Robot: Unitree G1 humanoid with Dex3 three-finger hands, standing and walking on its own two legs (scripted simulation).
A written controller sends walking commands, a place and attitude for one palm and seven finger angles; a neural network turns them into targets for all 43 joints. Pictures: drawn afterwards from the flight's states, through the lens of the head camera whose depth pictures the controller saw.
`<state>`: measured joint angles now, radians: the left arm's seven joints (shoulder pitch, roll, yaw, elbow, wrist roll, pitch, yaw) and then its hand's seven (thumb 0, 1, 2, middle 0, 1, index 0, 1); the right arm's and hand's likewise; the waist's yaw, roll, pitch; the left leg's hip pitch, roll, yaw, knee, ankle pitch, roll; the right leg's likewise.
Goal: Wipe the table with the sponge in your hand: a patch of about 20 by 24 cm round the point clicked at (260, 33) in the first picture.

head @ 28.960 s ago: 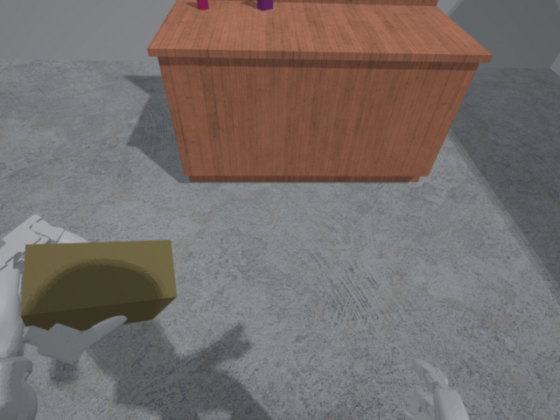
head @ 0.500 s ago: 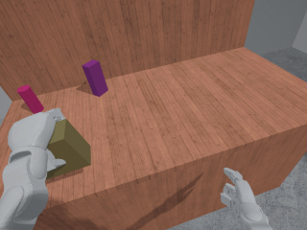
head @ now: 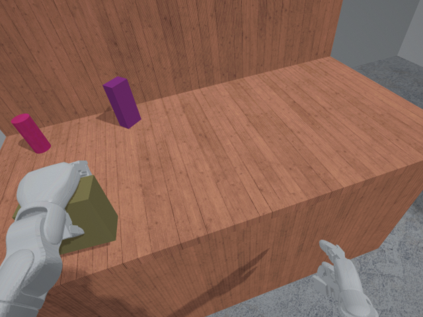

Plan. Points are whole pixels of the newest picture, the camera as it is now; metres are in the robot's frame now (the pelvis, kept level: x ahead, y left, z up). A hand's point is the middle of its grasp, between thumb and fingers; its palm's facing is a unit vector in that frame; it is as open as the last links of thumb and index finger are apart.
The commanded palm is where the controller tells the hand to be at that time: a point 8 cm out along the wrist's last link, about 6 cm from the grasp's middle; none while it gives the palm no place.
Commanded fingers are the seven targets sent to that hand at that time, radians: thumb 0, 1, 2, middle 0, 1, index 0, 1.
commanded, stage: move the sponge above the wiping area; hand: left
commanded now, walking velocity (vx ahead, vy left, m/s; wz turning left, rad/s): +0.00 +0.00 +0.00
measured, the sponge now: (77, 223) +0.24 +0.31 +0.07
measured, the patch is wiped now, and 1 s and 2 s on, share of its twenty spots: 0.00 0.00 0.00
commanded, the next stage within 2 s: none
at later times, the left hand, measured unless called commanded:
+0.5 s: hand (75, 204) +0.25 +0.31 +0.11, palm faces +0.01 -0.09 -1.00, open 10.2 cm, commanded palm +0.22 +0.32 +0.19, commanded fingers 0.00 0.10 1.30 -1.20 -1.60 -1.20 -1.60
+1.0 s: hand (69, 201) +0.26 +0.32 +0.11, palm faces +0.06 -0.05 -1.00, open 10.2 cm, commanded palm +0.22 +0.33 +0.17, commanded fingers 0.00 0.10 1.30 -1.20 -1.60 -1.20 -1.60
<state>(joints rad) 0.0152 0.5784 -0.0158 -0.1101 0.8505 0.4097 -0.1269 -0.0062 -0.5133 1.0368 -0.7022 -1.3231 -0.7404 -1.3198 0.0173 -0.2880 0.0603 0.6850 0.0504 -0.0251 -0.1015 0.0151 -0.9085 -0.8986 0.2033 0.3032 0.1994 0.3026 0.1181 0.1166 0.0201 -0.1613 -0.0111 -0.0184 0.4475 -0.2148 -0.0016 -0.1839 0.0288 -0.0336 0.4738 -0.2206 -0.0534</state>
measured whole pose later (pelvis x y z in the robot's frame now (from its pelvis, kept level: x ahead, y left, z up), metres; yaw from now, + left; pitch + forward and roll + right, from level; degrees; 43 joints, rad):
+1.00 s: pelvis +0.02 +0.02 +0.00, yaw +0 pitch -3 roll +0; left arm 0.09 0.54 -0.02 -0.15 0.91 0.30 -0.01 -0.01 -0.52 1.04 -0.70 -1.32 -0.74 -1.32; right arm 0.03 -0.25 0.05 0.69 0.03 -0.01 -0.07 0.01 -0.91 -0.90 0.20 0.30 0.20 0.30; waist 0.14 0.08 0.01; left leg -0.14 -0.03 -0.02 0.42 -0.23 0.02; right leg -0.14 0.02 -0.03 0.41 -0.22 -0.03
